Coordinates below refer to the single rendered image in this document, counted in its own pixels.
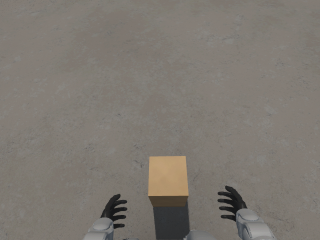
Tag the left robot hand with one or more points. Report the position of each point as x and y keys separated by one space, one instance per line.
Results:
x=110 y=210

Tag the right robot forearm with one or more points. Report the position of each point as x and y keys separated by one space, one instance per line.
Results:
x=252 y=227

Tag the carton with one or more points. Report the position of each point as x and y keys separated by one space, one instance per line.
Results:
x=167 y=181

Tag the left robot forearm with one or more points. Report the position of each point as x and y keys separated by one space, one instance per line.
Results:
x=102 y=229

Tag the robot right thigh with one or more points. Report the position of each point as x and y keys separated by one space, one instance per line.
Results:
x=199 y=235

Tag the right robot hand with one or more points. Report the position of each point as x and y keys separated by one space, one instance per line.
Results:
x=237 y=202

